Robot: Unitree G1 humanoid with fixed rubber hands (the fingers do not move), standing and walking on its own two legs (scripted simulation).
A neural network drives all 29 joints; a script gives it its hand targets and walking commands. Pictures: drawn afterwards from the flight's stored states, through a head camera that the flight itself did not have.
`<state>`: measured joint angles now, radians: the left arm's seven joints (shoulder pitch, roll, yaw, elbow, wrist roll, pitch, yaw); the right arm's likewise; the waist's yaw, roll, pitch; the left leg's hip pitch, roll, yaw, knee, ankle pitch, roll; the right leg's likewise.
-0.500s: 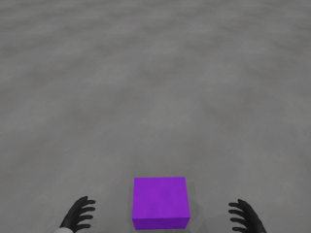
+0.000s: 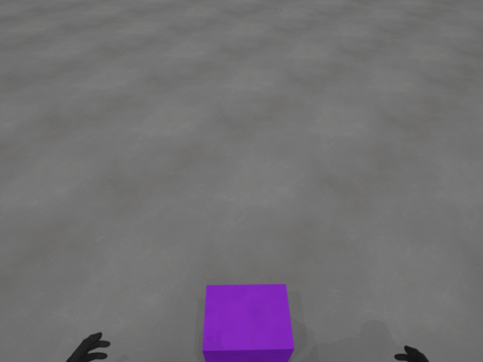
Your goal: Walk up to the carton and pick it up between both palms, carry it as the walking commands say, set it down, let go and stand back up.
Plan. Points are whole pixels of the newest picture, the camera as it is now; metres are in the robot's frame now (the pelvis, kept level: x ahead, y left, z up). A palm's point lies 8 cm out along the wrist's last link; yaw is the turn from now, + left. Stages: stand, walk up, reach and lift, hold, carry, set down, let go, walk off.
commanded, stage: stand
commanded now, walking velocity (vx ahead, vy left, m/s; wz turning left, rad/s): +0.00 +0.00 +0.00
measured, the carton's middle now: (246, 326) +0.40 -0.01 -0.66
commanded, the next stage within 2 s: none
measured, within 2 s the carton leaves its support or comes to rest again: neither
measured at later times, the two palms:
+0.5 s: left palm out of the picture +0.09 +0.30 -0.10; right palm out of the picture +0.09 -0.30 -0.09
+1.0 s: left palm out of the picture +0.07 +0.31 -0.10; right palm out of the picture +0.08 -0.31 -0.09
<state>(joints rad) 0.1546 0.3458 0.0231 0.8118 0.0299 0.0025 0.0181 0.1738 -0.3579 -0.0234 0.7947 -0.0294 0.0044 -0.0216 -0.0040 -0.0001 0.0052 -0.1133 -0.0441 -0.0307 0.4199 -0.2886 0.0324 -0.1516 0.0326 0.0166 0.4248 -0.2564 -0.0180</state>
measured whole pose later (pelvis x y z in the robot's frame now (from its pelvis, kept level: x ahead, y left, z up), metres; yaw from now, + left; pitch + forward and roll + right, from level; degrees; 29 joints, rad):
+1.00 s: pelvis -0.02 +0.00 +0.01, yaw +0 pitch -2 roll +0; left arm 0.12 0.39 0.00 1.03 0.02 -0.01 0.01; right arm 0.13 -0.39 0.00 1.01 -0.01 -0.01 -0.02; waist 0.00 0.00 0.02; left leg -0.07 -0.05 -0.04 0.32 -0.21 0.03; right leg -0.11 0.03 0.02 0.33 -0.18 -0.02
